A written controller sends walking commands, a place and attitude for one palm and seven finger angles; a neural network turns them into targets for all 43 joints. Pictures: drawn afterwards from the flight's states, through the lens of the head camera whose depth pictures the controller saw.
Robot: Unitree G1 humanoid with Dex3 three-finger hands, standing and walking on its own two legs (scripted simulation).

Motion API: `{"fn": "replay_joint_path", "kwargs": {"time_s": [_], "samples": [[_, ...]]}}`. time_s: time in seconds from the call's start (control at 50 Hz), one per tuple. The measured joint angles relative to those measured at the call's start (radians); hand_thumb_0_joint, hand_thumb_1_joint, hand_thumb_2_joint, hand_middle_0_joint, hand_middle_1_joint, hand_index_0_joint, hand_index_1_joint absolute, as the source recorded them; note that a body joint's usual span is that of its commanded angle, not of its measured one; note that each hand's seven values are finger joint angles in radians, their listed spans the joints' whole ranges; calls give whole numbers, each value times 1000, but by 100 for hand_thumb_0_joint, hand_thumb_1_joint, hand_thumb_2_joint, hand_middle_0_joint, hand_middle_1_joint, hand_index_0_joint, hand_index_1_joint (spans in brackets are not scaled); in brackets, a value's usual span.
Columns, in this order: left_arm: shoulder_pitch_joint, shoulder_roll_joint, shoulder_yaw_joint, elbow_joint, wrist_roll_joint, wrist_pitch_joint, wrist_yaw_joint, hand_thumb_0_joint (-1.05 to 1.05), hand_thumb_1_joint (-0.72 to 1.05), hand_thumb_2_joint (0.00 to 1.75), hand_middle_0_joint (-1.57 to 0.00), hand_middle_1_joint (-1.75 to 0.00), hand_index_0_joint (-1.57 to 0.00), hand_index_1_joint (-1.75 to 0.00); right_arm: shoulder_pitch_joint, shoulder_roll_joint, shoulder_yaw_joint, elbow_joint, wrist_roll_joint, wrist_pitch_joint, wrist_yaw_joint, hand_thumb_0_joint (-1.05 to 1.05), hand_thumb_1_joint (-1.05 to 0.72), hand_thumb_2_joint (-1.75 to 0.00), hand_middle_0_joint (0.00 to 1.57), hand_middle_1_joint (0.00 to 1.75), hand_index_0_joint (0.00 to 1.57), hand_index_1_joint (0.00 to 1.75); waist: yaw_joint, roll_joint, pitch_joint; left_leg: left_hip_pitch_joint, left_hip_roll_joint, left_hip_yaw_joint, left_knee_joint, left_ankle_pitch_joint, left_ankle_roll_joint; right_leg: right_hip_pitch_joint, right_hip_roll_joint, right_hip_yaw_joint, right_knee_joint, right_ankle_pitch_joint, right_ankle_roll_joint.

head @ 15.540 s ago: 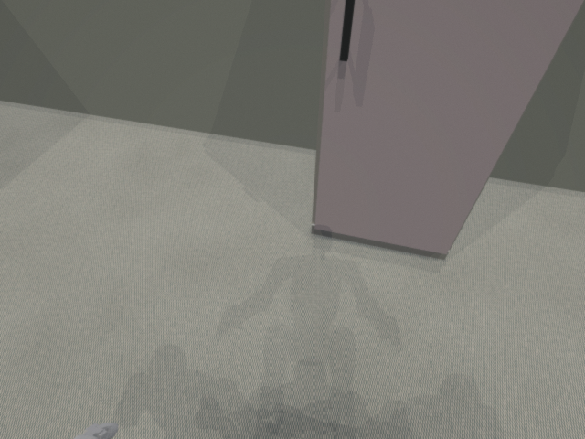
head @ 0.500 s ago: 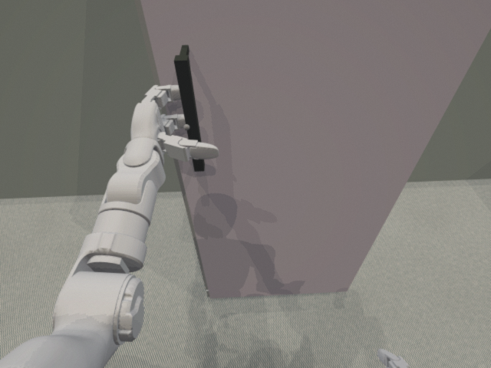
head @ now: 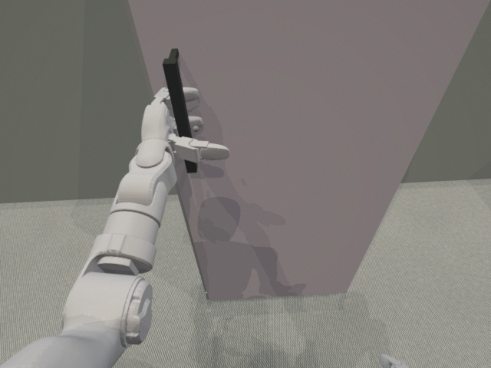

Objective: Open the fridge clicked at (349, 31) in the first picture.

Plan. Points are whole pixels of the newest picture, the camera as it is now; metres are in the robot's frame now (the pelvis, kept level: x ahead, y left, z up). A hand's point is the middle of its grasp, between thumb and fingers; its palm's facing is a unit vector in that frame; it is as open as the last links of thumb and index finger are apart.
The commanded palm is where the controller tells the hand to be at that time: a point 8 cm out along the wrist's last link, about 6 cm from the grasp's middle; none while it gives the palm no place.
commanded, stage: slide the fingers in behind the handle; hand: left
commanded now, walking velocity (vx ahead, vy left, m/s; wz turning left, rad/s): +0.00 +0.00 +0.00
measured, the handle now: (184, 116) +0.49 +0.12 +0.18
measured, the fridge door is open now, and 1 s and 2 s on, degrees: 0 0 0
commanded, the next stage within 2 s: grip the handle and tug to test in 0.34 s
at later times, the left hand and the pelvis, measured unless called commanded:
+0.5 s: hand (193, 129) +0.44 +0.10 +0.20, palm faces +0.08 -1.00 +0.02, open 14.0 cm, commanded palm +0.42 +0.15 +0.19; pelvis +0.00 +0.01 +0.00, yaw +0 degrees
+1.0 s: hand (194, 127) +0.44 +0.10 +0.20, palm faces +0.08 -1.00 +0.01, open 7.4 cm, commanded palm +0.42 +0.15 +0.19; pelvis +0.00 +0.01 +0.00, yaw +0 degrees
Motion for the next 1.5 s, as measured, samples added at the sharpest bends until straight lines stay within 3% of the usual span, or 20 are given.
{"fn": "replay_joint_path", "kwargs": {"time_s": [0.3, 0.56, 0.72, 1.16, 1.5], "samples": [[0, 5, 6, 16, -5, -26, -18, -1, -50, 30, -29, -120, -30, -120, 2, -4, -4, -4, 2, -4, 4, 1, -90, -90, 20, 30, 20, 30, -1, -1, -7, -7, 0, 3, 2, -1, 1, -9, -1, 3, 4, 0, 1], [4, -4, -10, -3, -2, -9, -5, -1, -46, 32, -30, -120, -31, -120, -2, 8, 0, -4, 2, 1, 4, 1, -90, -90, 20, 30, 20, 30, 1, -2, -4, -3, -6, 7, 7, -5, 9, -2, -7, 7, 2, 0, 8], [-8, -13, -13, 5, -1, -6, 8, -1, -22, 42, -32, -124, -33, -124, -6, 13, 3, -2, -1, 0, 4, 1, -90, -90, 20, 30, 20, 30, 1, -2, -3, -5, -9, 7, 6, -3, 13, -4, -10, 7, 1, 2, 11], [-48, 4, -6, 64, 5, -32, 14, 1, 74, 83, -43, -137, -43, -137, 20, 3, -5, 9, -3, -12, 6, 1, -90, -90, 20, 30, 20, 30, -11, -3, 4, -26, -5, 3, 13, -2, 11, -23, -6, 4, 5, 4, 9], [-52, 5, -10, 77, 1, -37, 0, 1, 77, 84, -42, -140, -45, -140, 12, 4, -2, 10, -2, -20, 7, 1, -90, -90, 20, 30, 20, 30, -4, -1, 0, -28, -5, -6, 15, -3, 6, -22, -4, -5, 7, -1, 4]]}}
